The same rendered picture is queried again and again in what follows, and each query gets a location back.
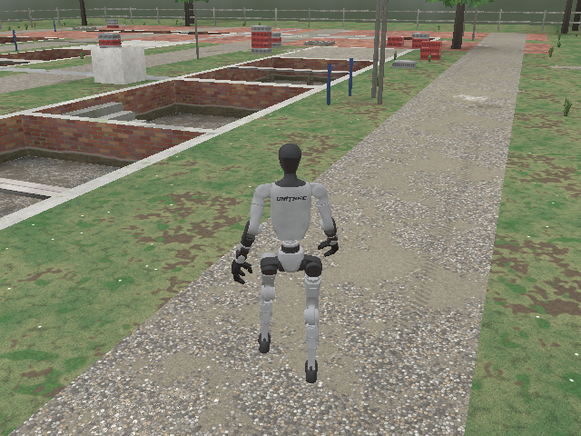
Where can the robot left hand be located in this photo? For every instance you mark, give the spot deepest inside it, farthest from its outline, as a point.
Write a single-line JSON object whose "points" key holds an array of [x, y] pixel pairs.
{"points": [[236, 271]]}

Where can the robot right hand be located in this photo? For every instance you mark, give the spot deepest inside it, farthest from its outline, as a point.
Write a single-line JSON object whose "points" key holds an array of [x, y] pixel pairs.
{"points": [[333, 249]]}

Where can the left robot upper arm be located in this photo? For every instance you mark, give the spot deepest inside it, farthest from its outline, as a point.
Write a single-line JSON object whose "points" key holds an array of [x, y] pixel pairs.
{"points": [[262, 192]]}

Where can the left robot forearm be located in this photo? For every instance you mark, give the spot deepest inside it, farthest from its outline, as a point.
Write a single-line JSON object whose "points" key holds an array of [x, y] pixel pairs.
{"points": [[245, 245]]}

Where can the right robot upper arm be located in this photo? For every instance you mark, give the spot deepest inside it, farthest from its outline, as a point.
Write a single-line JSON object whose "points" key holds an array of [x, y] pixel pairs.
{"points": [[323, 204]]}

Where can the robot right foot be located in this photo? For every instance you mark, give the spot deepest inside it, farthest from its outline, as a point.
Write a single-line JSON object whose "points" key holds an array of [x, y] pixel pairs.
{"points": [[311, 376]]}

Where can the robot foot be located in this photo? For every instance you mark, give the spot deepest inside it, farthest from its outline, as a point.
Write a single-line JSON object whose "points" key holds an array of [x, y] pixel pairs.
{"points": [[264, 346], [311, 376]]}

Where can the robot left foot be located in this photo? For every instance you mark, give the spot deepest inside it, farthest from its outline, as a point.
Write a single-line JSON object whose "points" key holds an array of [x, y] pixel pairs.
{"points": [[264, 346]]}

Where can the right robot forearm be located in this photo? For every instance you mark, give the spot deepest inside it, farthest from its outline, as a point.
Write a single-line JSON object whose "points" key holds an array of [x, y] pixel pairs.
{"points": [[332, 234]]}

